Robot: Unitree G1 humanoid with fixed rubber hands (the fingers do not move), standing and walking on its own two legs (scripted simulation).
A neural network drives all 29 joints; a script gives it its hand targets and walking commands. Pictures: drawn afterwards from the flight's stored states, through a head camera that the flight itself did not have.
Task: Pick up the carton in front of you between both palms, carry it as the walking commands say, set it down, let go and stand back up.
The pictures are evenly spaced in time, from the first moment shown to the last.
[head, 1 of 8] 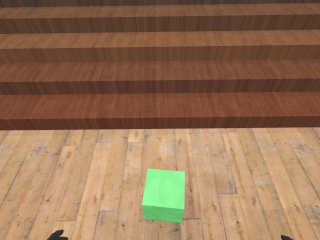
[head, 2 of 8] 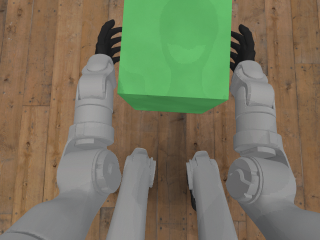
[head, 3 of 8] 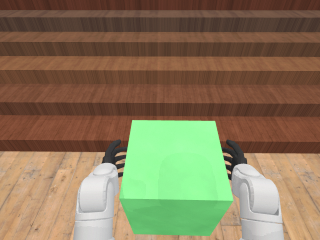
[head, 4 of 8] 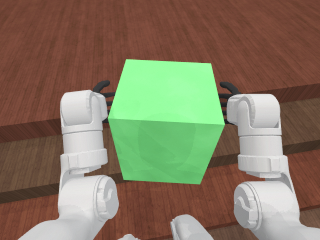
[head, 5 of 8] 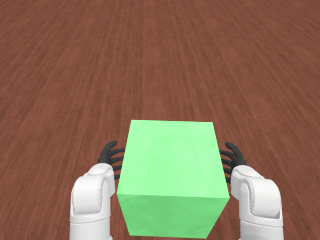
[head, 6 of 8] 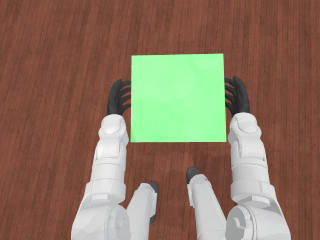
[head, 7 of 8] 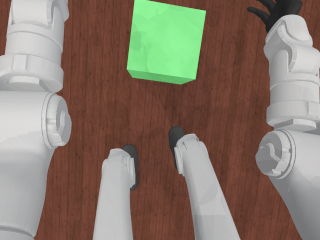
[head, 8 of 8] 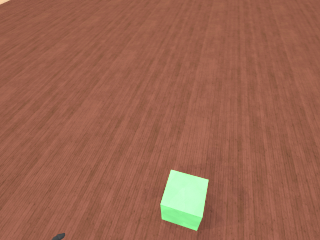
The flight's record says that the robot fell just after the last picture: no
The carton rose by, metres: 1.86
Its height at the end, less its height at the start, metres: +1.10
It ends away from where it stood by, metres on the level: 4.79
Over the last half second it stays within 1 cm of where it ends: yes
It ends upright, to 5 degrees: yes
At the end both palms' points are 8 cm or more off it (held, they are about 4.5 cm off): yes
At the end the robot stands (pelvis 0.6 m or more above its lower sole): yes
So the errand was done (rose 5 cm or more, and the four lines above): yes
